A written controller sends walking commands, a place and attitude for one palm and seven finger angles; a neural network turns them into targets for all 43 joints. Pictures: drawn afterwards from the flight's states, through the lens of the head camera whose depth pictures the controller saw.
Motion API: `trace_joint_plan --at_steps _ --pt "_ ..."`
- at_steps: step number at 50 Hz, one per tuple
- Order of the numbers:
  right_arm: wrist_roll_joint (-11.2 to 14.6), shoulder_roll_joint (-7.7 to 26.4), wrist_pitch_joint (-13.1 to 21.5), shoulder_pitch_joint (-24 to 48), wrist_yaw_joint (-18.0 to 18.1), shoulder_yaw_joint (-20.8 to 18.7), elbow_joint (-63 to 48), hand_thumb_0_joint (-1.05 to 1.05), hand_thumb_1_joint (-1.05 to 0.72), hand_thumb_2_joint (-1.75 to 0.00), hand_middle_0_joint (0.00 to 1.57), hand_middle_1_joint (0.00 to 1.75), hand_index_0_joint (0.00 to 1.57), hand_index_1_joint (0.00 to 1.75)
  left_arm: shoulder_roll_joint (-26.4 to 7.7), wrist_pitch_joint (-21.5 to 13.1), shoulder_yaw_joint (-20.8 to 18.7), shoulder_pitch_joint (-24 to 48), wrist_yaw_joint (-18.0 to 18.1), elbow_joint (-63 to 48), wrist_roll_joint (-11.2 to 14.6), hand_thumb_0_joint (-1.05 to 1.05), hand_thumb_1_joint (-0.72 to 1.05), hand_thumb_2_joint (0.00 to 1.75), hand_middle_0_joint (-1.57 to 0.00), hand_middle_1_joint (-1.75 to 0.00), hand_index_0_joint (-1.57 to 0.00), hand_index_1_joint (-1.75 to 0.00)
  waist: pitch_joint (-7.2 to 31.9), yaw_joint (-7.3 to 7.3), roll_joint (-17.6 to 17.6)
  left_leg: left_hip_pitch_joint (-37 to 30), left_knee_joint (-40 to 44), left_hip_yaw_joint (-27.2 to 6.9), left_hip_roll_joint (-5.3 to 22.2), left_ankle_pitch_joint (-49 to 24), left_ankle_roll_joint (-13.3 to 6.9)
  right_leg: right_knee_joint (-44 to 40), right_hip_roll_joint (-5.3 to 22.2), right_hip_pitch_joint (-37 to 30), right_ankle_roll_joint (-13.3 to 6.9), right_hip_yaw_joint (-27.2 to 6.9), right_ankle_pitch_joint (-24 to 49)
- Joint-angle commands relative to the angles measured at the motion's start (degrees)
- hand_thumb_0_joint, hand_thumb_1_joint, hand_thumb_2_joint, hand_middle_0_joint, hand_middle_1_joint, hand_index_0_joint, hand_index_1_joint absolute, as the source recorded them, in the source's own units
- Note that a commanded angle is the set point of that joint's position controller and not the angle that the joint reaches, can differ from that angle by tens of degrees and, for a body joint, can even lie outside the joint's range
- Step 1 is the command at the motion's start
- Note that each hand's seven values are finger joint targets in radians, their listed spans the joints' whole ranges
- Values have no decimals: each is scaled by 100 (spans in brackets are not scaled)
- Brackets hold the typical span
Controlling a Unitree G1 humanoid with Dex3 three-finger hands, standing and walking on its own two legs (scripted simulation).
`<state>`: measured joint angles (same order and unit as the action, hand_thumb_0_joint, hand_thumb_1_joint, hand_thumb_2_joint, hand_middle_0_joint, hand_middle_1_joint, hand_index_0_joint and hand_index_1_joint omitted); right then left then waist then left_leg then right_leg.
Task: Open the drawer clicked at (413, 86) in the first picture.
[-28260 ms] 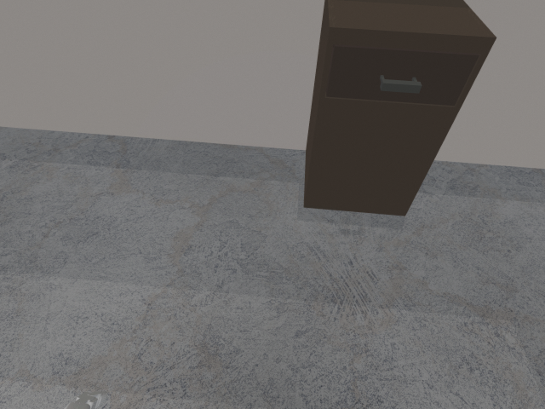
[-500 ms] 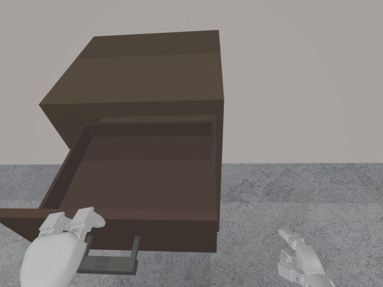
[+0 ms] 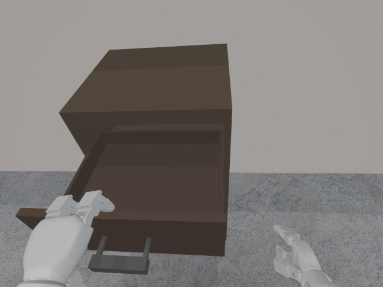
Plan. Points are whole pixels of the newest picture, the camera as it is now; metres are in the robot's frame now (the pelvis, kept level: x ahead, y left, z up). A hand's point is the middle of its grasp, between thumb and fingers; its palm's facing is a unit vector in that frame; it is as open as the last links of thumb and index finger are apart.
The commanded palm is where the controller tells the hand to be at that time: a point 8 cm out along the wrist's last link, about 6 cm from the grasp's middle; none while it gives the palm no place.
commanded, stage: draw the hand back to the body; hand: left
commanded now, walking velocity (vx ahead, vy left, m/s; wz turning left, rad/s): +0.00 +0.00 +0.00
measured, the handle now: (122, 252) +0.20 +0.20 -0.05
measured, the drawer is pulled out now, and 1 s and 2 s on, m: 0.30 0.30 0.30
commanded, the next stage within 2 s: step back with the hand held close in 1.68 s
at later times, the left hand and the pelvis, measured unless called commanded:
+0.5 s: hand (69, 243) +0.15 +0.23 +0.11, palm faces +0.07 -0.14 -0.99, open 13.8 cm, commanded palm +0.12 +0.23 +0.17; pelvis +0.00 +0.00 +0.01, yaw +0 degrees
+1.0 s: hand (78, 206) +0.19 +0.21 +0.17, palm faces +0.35 -0.87 -0.36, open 12.8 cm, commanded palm +0.13 +0.26 +0.19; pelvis +0.02 +0.00 +0.02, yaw +2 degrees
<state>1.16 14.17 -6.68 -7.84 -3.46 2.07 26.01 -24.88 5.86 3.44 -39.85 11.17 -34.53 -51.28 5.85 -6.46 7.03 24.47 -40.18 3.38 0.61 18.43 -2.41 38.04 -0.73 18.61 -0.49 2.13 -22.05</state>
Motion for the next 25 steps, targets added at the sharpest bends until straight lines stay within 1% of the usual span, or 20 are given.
trace_joint_plan --at_steps 1,2,3,4,6,7,8,9,10,12,13,14,17,18,19,20,22,23,24,25 --pt "-2 461 293 993 92 -206 -1024 0 -90 -90 20 30 20 30 -747 -91 -644 405 91 -932 -37 0 -50 30 -30 -120 -30 -120 80 29 -524 -1147 706 -377 222 -773 27 -1056 87 653 -100 -68 512" --pt "34 469 321 1123 116 -194 -1021 0 -90 -90 20 30 20 30 -811 -60 -758 438 78 -985 -13 0 -50 30 -30 -120 -30 -120 74 10 -317 -1180 743 -419 218 -735 44 -1108 38 590 -153 -192 504" --pt "-20 440 323 959 118 -166 -969 0 -90 -90 20 30 20 30 -810 -91 -692 603 49 -951 -61 0 -50 30 -30 -120 -30 -120 257 1 -373 -1269 737 -384 179 -811 21 -1105 85 571 -134 -106 485" --pt "-11 442 320 1012 158 -199 -891 0 -90 -90 20 30 20 30 -800 -127 -693 787 33 -853 -20 0 -50 30 -30 -120 -30 -120 19 81 -452 -1227 770 -382 187 -710 33 -1186 78 620 -122 -119 424" --pt "-41 465 356 1009 189 -212 -925 0 -90 -90 20 30 20 30 -840 -232 -721 822 25 -927 -19 0 -50 30 -30 -120 -30 -120 116 27 -377 -1327 796 -377 170 -734 22 -1241 107 551 -126 -120 438" --pt "-2 478 394 1122 206 -199 -935 0 -90 -90 20 30 20 30 -967 -214 -919 709 45 -953 10 0 -50 30 -30 -120 -30 -120 120 -12 -221 -1344 820 -427 182 -764 42 -1268 54 470 -180 -253 510" --pt "-55 456 384 965 187 -173 -880 0 -90 -90 20 30 20 30 -948 -242 -883 649 31 -896 -55 0 -50 30 -30 -120 -30 -120 304 -45 -237 -1368 822 -382 152 -908 33 -1215 81 387 -169 -101 576" --pt "-30 478 378 1050 185 -203 -873 0 -90 -90 20 30 20 30 -860 -262 -824 663 30 -942 6 0 -50 30 -30 -120 -30 -120 165 7 -295 -1355 822 -385 174 -978 53 -1236 89 415 -161 -142 684" --pt "-62 476 349 1009 170 -224 -860 0 -90 -90 20 30 20 30 -831 -278 -804 542 -1 -806 26 0 -50 30 -30 -120 -30 -120 85 -23 -377 -1327 842 -379 147 -1011 33 -1266 57 415 -148 -65 736" --pt "13 505 370 1206 184 -207 -869 0 -90 -90 20 30 20 30 -1002 -225 -1083 486 28 -791 101 0 -50 30 -30 -120 -30 -120 -7 -17 -365 -1276 902 -428 184 -872 80 -1302 49 362 -170 -218 658" --pt "-36 487 338 1048 166 -190 -835 0 -90 -90 20 30 20 30 -927 -227 -951 525 10 -826 19 0 -50 30 -30 -120 -30 -120 194 -52 -240 -1339 912 -384 152 -956 48 -1280 64 320 -161 -91 667" --pt "-16 507 338 1109 171 -214 -841 0 -90 -90 20 30 20 30 -968 -230 -1001 637 33 -879 64 0 -50 30 -30 -120 -30 -120 90 9 -325 -1336 920 -383 183 -969 69 -1289 89 349 -147 -127 702" --pt "24 534 364 1239 182 -227 -877 0 -90 -90 20 30 20 30 -998 -201 -1136 441 36 -865 166 0 -50 30 -30 -120 -30 -120 143 -31 -321 -1372 944 -427 182 -999 83 -1308 57 247 -161 -202 808" --pt "-10 520 341 1049 184 -223 -833 0 -90 -90 20 30 20 30 -1051 -215 -1164 363 11 -822 138 0 -50 30 -30 -120 -30 -120 293 -69 -357 -1379 942 -390 148 -1095 50 -1283 66 162 -145 -60 872" --pt "8 554 331 1123 202 -237 -810 0 -90 -90 20 30 20 30 -1119 -220 -1248 418 23 -799 187 0 -50 30 -30 -120 -30 -120 141 -8 -553 -1342 939 -382 163 -1104 71 -1315 94 198 -122 -140 958" --pt "-33 565 302 1086 220 -265 -812 0 -90 -90 20 30 20 30 -1099 -247 -1228 367 -6 -767 216 0 -50 30 -30 -120 -30 -120 172 -36 -562 -1375 924 -350 119 -1086 37 -1354 83 189 -99 -85 985" --pt "38 582 337 1255 256 -244 -846 0 -90 -90 20 30 20 30 -1234 -223 -1480 293 30 -836 315 0 -50 30 -30 -120 -30 -120 135 -23 -399 -1396 917 -405 152 -1064 73 -1375 80 156 -130 -264 1038" --pt "-21 560 312 1070 258 -224 -795 0 -90 -90 20 30 20 30 -1190 -255 -1361 371 -17 -772 281 0 -50 30 -30 -120 -30 -120 176 -17 -487 -1401 913 -358 107 -1076 35 -1382 106 175 -94 -98 1000" --pt "4 578 320 1118 278 -250 -766 0 -90 -90 20 30 20 30 -1211 -285 -1399 510 -24 -748 328 0 -50 30 -30 -120 -30 -120 -9 51 -609 -1373 937 -370 136 -1051 50 -1412 129 238 -82 -155 1019" --pt "-40 602 300 1060 298 -281 -742 0 -90 -90 20 30 20 30 -1250 -344 -1428 474 -55 -684 335 0 -50 30 -30 -120 -30 -120 82 3 -573 -1434 911 -357 96 -1092 20 -1435 102 223 -72 -118 1056"
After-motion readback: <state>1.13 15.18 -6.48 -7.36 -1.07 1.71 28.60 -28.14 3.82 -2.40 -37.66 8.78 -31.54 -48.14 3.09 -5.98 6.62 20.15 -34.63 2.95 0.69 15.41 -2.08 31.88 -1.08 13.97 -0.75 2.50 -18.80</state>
